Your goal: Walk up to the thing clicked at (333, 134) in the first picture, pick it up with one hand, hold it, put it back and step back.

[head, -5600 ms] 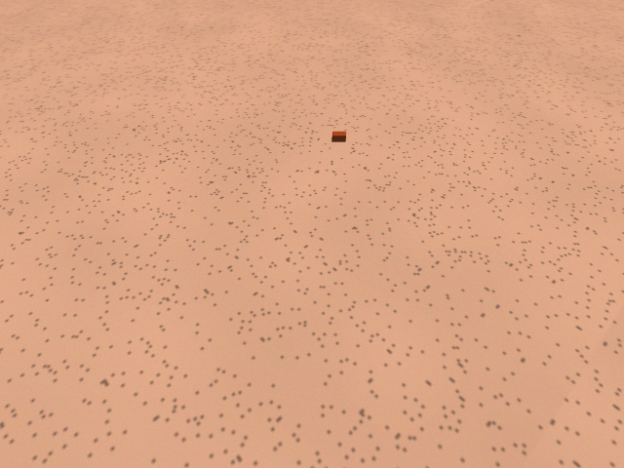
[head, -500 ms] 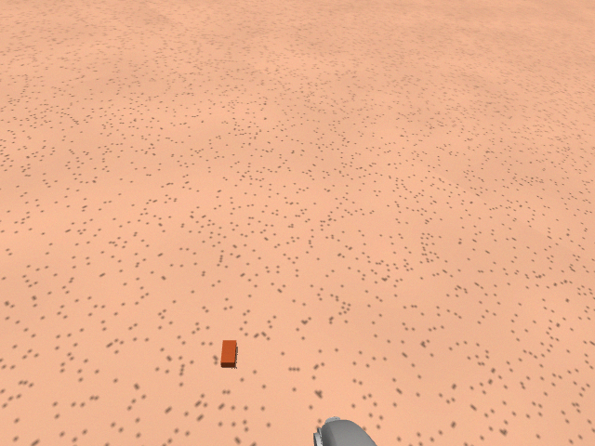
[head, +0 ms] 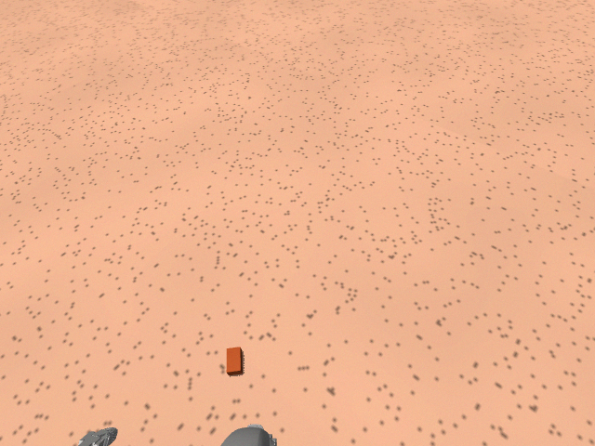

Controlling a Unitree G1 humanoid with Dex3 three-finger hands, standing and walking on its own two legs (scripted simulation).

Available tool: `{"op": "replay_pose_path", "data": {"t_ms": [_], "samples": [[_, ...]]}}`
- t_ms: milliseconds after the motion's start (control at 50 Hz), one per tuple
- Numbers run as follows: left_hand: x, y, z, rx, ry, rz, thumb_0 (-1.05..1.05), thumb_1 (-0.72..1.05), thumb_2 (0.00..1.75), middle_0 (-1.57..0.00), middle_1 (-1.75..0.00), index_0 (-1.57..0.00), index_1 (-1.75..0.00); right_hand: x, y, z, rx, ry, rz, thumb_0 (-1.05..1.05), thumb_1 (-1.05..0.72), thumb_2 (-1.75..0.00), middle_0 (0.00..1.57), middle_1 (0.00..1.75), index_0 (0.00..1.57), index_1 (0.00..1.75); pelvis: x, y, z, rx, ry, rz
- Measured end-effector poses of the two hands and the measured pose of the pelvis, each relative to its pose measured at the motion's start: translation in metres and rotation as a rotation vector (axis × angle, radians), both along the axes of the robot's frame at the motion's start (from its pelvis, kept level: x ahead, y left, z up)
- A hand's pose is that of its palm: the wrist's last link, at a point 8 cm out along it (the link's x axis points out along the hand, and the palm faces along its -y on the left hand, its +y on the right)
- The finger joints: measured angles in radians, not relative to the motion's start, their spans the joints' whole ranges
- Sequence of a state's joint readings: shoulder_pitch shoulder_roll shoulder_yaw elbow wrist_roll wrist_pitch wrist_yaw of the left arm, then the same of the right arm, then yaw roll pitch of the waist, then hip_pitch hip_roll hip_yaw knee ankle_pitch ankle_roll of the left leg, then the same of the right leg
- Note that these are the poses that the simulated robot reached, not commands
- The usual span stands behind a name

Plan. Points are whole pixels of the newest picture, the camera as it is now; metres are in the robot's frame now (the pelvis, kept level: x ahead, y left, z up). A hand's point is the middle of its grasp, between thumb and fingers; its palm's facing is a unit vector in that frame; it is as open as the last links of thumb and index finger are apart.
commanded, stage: walk up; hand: left
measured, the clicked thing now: (234, 361) +0.46 +0.26 -0.74
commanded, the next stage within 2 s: none
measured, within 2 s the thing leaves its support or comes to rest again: neither
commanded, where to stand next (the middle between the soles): +0.04 -0.02 m, yaw +6 degrees
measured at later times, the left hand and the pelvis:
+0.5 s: hand out of the picture +0.02 +0.25 -0.14, palm faces +0.02 -0.91 -0.42, open 7.4 cm; pelvis -0.03 -0.02 +0.00, yaw +2 degrees
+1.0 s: hand out of the picture +0.00 +0.26 -0.14, palm faces +0.08 -0.92 -0.37, open 7.4 cm; pelvis -0.04 -0.01 +0.01, yaw +5 degrees
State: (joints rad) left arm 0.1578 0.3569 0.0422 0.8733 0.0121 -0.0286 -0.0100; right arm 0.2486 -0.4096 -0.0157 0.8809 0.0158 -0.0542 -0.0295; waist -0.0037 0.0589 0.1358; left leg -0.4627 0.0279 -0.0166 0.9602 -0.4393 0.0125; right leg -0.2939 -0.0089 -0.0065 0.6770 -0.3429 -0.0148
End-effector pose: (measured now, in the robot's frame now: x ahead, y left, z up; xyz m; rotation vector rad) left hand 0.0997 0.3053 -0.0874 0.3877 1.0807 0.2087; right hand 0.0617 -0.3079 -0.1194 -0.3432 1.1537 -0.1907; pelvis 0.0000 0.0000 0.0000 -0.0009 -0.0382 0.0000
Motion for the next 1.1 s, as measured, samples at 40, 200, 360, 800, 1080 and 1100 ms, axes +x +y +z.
{"op": "replay_pose_path", "data": {"t_ms": [40, 200, 360, 800, 1080, 1100], "samples": [[0.007, 0.004, -0.003, 0.006, -0.013, 0.008, 0.0, 0.9, 0.9, -0.21, -0.3, -0.21, -0.3, 0.012, 0.006, -0.005, 0.009, -0.005, 0.009, 0.0, -0.9, -0.9, 0.2, 0.3, 0.2, 0.3, 0.004, 0.002, -0.004, -0.005, -0.005, 0.006], [0.018, 0.011, -0.025, -0.012, 0.01, 0.055, 0.0, 0.9, 0.9, -0.21, -0.3, -0.2, -0.3, 0.033, 0.015, -0.006, -0.003, 0.001, 0.038, 0.0, -0.9, -0.9, 0.2, 0.3, 0.21, 0.3, 0.003, 0.005, -0.012, 0.002, -0.012, 0.024], [-0.03, -0.007, -0.031, 0.002, 0.08, 0.08, 0.0, 0.9, 0.9, -0.21, -0.3, -0.2, -0.3, 0.041, -0.015, -0.006, -0.022, -0.023, 0.054, 0.01, -0.9, -0.9, 0.2, 0.3, 0.21, 0.3, -0.018, -0.015, -0.015, -0.022, 0.008, 0.022], [-0.109, 0.01, -0.014, -0.018, 0.101, 0.15, 0.0, 0.9, 0.9, -0.21, -0.3, -0.2, -0.3, -0.001, 0.017, 0.009, 0.024, 0.013, 0.097, 0.01, -0.9, -0.9, 0.2, 0.3, 0.21, 0.3, -0.045, -0.005, 0.006, 0.013, -0.003, 0.076], [-0.095, -0.008, -0.008, -0.06, 0.078, 0.143, 0.0, 0.9, 0.9, -0.21, -0.3, -0.2, -0.3, -0.013, 0.009, 0.01, 0.036, 0.054, 0.059, 0.01, -0.91, -0.9, 0.2, 0.3, 0.2, 0.29, -0.04, -0.005, 0.014, -0.003, -0.01, 0.086], [-0.092, -0.008, -0.008, -0.064, 0.075, 0.143, 0.0, 0.9, 0.9, -0.21, -0.3, -0.2, -0.3, -0.014, 0.01, 0.011, 0.034, 0.066, 0.06, 0.01, -0.91, -0.9, 0.2, 0.3, 0.2, 0.29, -0.039, -0.005, 0.015, -0.004, -0.007, 0.087]]}}
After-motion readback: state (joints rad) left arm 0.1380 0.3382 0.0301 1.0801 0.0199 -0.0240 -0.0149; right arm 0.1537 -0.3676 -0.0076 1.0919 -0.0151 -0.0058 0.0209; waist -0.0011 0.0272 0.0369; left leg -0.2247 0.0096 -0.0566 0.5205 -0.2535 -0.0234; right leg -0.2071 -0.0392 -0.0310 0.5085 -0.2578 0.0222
